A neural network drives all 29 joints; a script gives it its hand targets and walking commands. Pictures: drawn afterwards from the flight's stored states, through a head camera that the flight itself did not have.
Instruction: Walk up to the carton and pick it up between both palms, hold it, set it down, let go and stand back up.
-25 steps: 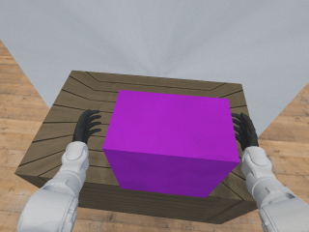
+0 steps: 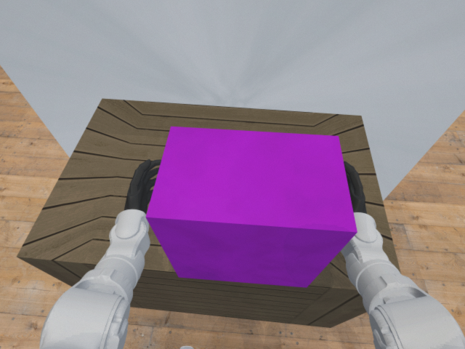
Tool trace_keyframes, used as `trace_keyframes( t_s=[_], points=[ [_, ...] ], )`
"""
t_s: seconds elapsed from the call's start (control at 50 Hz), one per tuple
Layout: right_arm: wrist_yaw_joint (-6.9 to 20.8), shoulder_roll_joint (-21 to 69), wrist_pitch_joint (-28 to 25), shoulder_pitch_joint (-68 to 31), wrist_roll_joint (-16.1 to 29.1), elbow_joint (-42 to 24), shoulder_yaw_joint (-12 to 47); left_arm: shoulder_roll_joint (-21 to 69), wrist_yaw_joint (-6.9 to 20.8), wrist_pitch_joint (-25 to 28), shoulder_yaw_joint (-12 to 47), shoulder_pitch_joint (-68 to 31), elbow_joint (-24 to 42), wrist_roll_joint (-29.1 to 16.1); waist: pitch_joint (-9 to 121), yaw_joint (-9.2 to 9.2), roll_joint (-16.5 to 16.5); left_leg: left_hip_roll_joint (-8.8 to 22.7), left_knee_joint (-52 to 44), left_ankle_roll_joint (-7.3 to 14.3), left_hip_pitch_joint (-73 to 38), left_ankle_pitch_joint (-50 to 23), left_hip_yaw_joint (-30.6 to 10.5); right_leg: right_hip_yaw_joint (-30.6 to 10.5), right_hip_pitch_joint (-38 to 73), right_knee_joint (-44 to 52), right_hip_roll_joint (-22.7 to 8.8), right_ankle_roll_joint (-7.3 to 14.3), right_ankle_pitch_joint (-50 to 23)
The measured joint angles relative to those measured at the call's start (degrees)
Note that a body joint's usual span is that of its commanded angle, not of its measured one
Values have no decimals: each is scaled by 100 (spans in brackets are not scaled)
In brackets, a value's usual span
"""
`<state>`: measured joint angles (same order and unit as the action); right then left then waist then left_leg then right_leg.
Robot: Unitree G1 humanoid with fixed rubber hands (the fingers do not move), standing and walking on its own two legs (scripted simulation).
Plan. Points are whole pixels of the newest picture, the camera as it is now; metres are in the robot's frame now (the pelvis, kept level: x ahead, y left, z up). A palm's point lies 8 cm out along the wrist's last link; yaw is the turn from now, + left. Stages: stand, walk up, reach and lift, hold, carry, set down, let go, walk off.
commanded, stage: reach and lift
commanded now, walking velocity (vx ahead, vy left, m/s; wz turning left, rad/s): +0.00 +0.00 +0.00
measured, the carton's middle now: (247, 216) +0.38 -0.02 -0.03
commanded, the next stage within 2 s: none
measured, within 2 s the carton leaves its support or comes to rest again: leaves its support in 1.56 s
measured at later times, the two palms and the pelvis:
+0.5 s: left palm (146, 202) +0.39 +0.17 +0.00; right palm (349, 206) +0.38 -0.20 +0.01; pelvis +0.01 +0.00 +0.01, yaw +0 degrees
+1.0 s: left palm (146, 201) +0.39 +0.17 +0.01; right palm (349, 206) +0.38 -0.20 +0.01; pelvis +0.01 +0.00 +0.01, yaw +0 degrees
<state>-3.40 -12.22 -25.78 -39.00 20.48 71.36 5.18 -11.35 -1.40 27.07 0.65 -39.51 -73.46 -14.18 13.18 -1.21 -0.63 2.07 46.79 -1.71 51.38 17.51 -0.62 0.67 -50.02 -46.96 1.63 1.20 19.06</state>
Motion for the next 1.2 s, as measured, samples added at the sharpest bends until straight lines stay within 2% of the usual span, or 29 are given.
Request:
trace_keyframes(
  t_s=[0.22, 0.92, 1.08, 1.2],
  points=[
    [-156, 196, -204, 68, -300, 126, -222, 275, -158, 182, -369, 126, 33, 486, -90, -23, 11, 18, -165, -11, -269, -1, -9, -7, 275, 199, 28, 8, -28],
    [-167, 275, -418, 128, -766, 252, -551, 323, -168, 597, -512, 169, -169, 728, -116, -87, -8, -32, -370, -2, -419, -57, -80, 21, 451, 429, 4, -4, -84],
    [-138, 292, -448, 162, -1007, 222, -759, 337, -164, 700, -511, 155, -242, 807, -162, -109, -23, -49, -448, 11, -483, -86, -96, 30, 529, 523, -9, -16, -117],
    [-100, 396, -605, 407, -1511, 19, -1210, 368, -177, 1110, -475, 214, -474, 809, -288, -193, -94, -68, -733, 7, -723, -202, -207, 138, 851, 898, -22, -5, -241]
  ],
)
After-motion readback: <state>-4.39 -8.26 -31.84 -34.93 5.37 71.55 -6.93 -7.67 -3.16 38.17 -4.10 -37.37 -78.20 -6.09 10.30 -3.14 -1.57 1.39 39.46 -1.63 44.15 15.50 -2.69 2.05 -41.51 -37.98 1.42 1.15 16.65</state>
